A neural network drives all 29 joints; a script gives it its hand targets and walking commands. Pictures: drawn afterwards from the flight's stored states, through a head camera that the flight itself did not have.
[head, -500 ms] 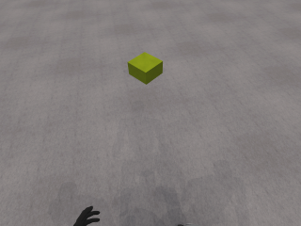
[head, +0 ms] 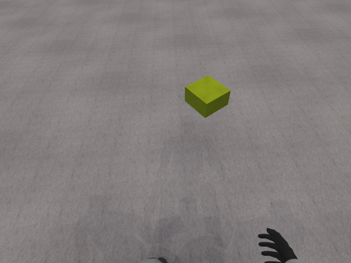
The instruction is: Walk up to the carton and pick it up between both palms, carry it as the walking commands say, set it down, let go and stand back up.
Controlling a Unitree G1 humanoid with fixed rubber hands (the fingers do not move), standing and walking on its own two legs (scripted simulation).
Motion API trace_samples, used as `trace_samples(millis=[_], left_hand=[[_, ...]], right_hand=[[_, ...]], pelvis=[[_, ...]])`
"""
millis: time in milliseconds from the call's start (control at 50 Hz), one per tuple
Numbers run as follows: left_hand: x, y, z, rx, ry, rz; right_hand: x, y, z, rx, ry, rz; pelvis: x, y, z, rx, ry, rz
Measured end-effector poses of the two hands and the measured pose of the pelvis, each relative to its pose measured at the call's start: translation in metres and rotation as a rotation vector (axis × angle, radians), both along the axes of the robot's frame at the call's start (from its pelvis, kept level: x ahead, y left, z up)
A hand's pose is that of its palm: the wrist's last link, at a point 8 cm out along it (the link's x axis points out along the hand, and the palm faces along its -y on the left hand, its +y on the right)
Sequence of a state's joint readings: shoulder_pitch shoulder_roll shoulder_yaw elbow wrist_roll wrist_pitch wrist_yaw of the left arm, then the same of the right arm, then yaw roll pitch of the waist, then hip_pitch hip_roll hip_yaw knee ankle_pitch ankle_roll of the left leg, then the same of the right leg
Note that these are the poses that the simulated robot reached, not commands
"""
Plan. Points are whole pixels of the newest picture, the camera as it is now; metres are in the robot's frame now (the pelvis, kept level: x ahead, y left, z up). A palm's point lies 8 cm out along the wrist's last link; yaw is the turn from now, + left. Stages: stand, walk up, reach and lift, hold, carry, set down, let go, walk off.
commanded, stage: walk up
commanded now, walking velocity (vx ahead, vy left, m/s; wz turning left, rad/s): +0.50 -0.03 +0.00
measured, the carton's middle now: (206, 95) +1.44 -0.11 -0.69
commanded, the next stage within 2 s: none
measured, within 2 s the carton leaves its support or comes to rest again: neither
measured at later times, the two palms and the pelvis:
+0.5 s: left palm (138, 172) +0.39 +0.18 -0.11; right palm out of the picture +0.10 -0.25 -0.11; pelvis +0.23 -0.03 +0.01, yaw +0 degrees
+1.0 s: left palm (132, 181) +0.35 +0.19 -0.11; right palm (264, 116) +0.64 -0.25 -0.11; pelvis +0.47 -0.04 +0.01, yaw +1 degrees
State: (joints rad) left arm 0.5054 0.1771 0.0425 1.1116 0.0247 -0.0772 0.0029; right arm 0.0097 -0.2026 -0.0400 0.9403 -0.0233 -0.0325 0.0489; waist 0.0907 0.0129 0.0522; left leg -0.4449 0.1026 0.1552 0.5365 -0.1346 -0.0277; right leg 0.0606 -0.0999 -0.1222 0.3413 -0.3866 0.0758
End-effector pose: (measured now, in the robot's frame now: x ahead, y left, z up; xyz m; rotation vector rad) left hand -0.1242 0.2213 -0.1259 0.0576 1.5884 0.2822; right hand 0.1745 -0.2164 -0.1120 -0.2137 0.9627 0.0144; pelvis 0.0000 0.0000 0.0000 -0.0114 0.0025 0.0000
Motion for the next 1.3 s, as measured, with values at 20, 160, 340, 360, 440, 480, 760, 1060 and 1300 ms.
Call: trace_samples(millis=[20, 160, 340, 360, 440, 480, 760, 1060, 1300], left_hand=[[0.012, 0.007, -0.009, -0.011, 0.012, -0.009], [0.183, 0.048, -0.016, -0.02, -0.194, -0.145], [0.377, 0.03, 0.004, -0.061, -0.429, -0.272], [0.395, 0.022, 0.006, -0.07, -0.447, -0.284], [0.463, -0.015, 0.011, -0.101, -0.507, -0.329], [0.496, -0.033, 0.013, -0.1, -0.534, -0.353], [0.48, -0.039, 0.029, 0.103, -0.3, -0.149], [0.506, -0.018, -0.005, -0.003, 0.014, -0.002], [0.809, 0.022, -0.003, -0.026, -0.355, -0.237]], right_hand=[[0.01, 0.003, -0.004, -0.017, -0.011, -0.013], [-0.044, -0.016, 0.006, -0.131, 0.215, -0.178], [-0.119, -0.018, 0.023, -0.133, 0.507, -0.344], [-0.119, -0.017, 0.023, -0.124, 0.525, -0.354], [-0.103, -0.022, 0.018, -0.088, 0.574, -0.385], [-0.087, -0.031, 0.011, -0.069, 0.589, -0.395], [0.235, -0.108, -0.016, -0.024, 0.252, -0.14], [0.513, -0.019, -0.002, -0.01, -0.018, 0.011], [0.409, -0.051, 0.017, -0.152, 0.386, -0.269]], pelvis=[[0.012, 0.007, -0.007, -0.004, 0.0, -0.004], [0.074, 0.023, 0.009, -0.018, -0.003, -0.01], [0.147, 0.011, 0.022, -0.027, -0.015, 0.001], [0.156, 0.008, 0.022, -0.026, -0.014, 0.002], [0.193, -0.011, 0.019, -0.015, -0.006, 0.004], [0.214, -0.023, 0.016, -0.007, 0.002, 0.004], [0.351, -0.072, 0.019, 0.041, 0.007, 0.013], [0.51, -0.019, -0.005, 0.004, 0.009, -0.002], [0.617, -0.008, 0.019, -0.023, -0.001, -0.006]])
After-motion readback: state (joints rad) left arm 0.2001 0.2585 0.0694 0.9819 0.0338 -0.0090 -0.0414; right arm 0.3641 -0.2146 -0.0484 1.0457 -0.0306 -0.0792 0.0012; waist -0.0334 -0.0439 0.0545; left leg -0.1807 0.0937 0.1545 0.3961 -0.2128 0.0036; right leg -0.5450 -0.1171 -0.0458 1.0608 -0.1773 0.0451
